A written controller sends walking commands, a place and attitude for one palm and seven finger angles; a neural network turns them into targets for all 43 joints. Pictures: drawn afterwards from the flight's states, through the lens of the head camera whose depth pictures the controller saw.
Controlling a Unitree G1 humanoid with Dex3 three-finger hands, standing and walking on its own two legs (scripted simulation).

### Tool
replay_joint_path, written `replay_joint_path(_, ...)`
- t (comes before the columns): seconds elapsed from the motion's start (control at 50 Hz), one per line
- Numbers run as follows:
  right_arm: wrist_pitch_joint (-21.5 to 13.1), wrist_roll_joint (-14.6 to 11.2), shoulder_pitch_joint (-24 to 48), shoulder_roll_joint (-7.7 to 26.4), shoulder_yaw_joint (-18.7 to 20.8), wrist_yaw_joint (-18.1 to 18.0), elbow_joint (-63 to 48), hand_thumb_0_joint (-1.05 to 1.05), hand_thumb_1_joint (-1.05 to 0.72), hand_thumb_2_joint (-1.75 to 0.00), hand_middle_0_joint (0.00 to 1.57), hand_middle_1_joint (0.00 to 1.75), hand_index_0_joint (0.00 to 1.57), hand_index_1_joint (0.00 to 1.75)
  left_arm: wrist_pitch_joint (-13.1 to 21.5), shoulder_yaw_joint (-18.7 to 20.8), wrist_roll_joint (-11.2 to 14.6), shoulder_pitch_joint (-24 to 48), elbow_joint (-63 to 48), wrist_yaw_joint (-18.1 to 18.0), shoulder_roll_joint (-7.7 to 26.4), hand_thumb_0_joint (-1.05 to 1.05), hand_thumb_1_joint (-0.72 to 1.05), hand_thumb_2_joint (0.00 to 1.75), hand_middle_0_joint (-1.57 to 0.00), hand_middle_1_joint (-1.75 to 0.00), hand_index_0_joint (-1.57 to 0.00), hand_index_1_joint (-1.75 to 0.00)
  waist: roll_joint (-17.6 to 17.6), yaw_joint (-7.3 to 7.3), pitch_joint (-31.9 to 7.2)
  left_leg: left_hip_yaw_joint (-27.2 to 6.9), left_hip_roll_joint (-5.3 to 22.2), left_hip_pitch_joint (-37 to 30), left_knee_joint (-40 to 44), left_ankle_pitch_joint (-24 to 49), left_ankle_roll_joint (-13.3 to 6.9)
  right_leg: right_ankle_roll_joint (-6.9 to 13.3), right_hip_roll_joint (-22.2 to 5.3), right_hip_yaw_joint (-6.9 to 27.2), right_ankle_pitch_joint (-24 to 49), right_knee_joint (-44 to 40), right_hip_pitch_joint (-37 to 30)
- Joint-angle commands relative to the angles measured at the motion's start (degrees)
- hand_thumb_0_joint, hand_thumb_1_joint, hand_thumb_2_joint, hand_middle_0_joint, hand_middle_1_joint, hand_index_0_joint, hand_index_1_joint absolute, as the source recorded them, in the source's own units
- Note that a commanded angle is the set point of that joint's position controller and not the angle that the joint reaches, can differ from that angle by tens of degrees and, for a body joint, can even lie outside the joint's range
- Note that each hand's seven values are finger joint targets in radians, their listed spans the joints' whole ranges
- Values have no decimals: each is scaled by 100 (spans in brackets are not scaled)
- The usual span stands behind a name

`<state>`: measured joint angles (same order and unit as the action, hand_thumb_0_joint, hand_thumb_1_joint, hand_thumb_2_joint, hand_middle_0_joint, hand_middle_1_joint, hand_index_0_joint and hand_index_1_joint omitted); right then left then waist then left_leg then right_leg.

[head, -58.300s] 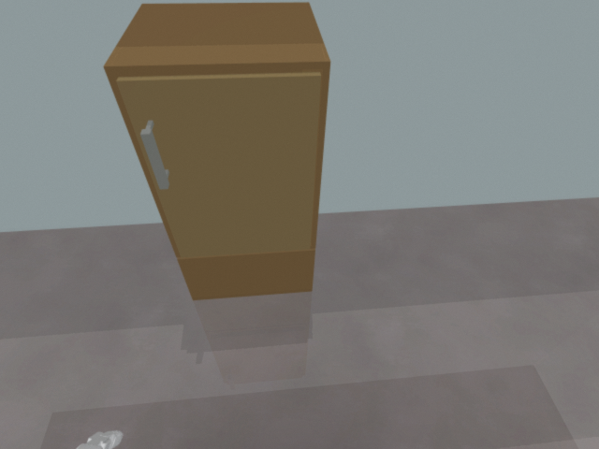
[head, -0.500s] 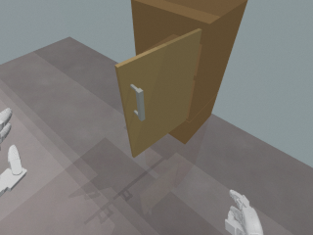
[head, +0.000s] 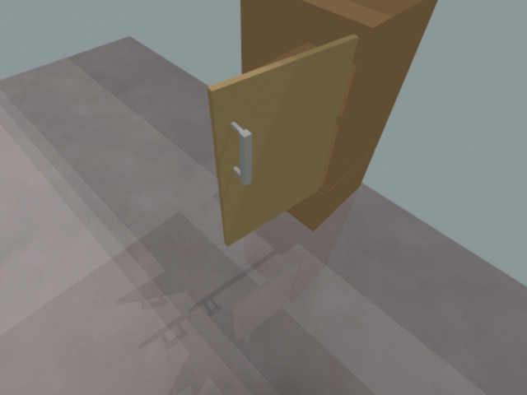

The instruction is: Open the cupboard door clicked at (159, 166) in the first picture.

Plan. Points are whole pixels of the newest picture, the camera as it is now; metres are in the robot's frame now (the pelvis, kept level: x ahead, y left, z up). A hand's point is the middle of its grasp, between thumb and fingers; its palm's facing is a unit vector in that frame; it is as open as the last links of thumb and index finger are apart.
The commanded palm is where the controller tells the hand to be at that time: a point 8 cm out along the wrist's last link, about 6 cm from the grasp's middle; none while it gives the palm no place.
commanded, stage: let the arm hang, fingers relaxed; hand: left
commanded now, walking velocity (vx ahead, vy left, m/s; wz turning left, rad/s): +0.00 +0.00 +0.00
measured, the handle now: (240, 154) +0.62 +0.09 -0.05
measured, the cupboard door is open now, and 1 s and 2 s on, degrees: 81 81 81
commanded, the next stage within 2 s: look to check the result in 0.70 s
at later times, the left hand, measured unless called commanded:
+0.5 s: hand out of the picture +0.01 +0.18 -0.17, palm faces +0.01 -0.98 -0.19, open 7.3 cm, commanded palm none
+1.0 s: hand out of the picture +0.01 +0.18 -0.17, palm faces +0.01 -0.98 -0.18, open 7.4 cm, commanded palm none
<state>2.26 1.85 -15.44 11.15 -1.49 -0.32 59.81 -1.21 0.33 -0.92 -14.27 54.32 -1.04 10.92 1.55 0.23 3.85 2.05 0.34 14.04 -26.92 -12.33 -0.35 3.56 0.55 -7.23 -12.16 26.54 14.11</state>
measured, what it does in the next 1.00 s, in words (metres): stands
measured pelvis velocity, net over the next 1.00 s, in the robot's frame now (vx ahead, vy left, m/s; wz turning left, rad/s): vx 0.02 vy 0.02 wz -0.02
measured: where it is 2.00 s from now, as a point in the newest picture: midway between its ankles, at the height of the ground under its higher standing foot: outside the picture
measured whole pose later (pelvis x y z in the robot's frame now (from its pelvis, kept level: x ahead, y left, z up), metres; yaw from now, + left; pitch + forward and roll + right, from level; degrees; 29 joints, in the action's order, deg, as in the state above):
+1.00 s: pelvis +0.02 +0.02 +0.01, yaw -1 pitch -1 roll +0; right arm 0.0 1.3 -15.8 7.6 -1.0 -1.9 66.2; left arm 0.6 0.0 -0.8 -16.1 66.5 -1.7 7.0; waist -0.9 0.0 2.0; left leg 3.8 -1.2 8.4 -21.1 -11.5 -2.0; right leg 1.6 -0.6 -5.3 -11.4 22.4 9.8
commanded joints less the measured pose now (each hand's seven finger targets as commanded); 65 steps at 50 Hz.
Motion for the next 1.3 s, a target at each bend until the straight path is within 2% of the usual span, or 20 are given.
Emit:
replay_joint_path(0.0,-157,-27,-24,499,164,-75,-149,0,-90,-90,20,30,20,30,173,150,32,-126,152,-50,726,0,90,90,-20,-30,-20,-30,-690,-11,-346,-564,439,179,760,-257,-105,-9,-786,1083,-438,-1013,-551)
replay_joint_path(0.06,-146,-31,-336,444,179,-87,88,0,-90,-90,20,30,20,30,182,134,41,-110,430,-54,671,0,90,90,-20,-30,-20,-30,-164,38,-197,-490,406,23,754,-214,-120,-13,-812,1096,-704,-1177,-353)
replay_joint_path(0.16,-126,-26,-589,303,162,-115,335,0,-90,-90,20,30,20,30,158,114,45,-179,731,-80,521,0,90,90,-20,-30,-20,-30,119,67,150,-423,413,-55,787,-252,-145,-40,-780,1066,-1008,-1283,-6)
replay_joint_path(0.2,-124,-25,-616,234,158,-119,402,0,-90,-90,20,30,20,30,152,110,45,-241,825,-91,492,0,90,90,-20,-30,-20,-30,9,66,193,-411,405,-76,811,-265,-155,-49,-766,1081,-1038,-1277,63)
replay_joint_path(0.32,-180,-36,-686,122,145,-140,494,0,-90,-90,20,30,20,30,172,118,47,-382,933,-111,384,0,90,90,-20,-30,-20,-30,32,27,21,-394,426,-60,885,-118,-165,-77,-741,1024,-659,-1118,-177)
replay_joint_path(0.38,-199,-48,-674,83,148,-154,506,0,-90,-90,20,30,20,30,179,115,42,-445,965,-122,312,0,90,90,-20,-30,-20,-30,-103,10,148,-428,451,-35,947,-61,-168,-80,-705,986,-472,-1050,-135)
replay_joint_path(0.44,-243,-45,-642,33,135,-172,544,0,-90,-90,20,30,20,30,198,99,48,-488,1004,-123,234,0,90,90,-20,-30,-20,-30,-268,0,46,-459,495,-72,1009,149,-162,-78,-706,943,-63,-927,-295)
replay_joint_path(0.52,-251,-50,-614,3,137,-187,551,0,-90,-90,20,30,20,30,208,85,47,-539,1055,-129,184,0,90,90,-20,-30,-20,-30,-306,-5,135,-458,501,-77,1025,204,-159,-85,-701,937,49,-926,-306)
replay_joint_path(0.64,-275,-58,-591,32,135,-195,548,0,-90,-90,20,30,20,30,223,73,47,-554,1076,-123,175,0,90,90,-20,-30,-20,-30,-298,5,71,-476,521,-160,1055,326,-159,-96,-705,917,203,-902,-385)
replay_joint_path(0.72,-276,-58,-558,58,141,-194,557,0,-90,-90,20,30,20,30,224,70,40,-527,1082,-124,159,0,90,90,-20,-30,-20,-30,-127,11,146,-490,525,-181,1073,333,-162,-107,-705,891,169,-909,-344)
replay_joint_path(0.8,-279,-58,-496,96,144,-191,548,0,-90,-90,20,30,20,30,227,68,36,-546,1086,-125,177,0,90,90,-20,-30,-20,-30,-232,13,99,-481,523,-277,1064,365,-162,-115,-715,887,202,-915,-333)
replay_joint_path(1.1,-308,-67,-414,161,142,-193,583,0,-90,-90,20,30,20,30,243,67,39,-502,1088,-119,247,0,90,90,-20,-30,-20,-30,-126,7,50,-492,541,-376,1087,604,-172,-122,-739,871,382,-908,-446)
replay_joint_path(1.28,-316,-69,-361,238,140,-198,581,0,-90,-90,20,30,20,30,256,67,43,-469,1072,-117,294,0,90,90,-20,-30,-20,-30,-213,-2,-4,-487,548,-441,1067,704,-165,-114,-727,889,483,-920,-496)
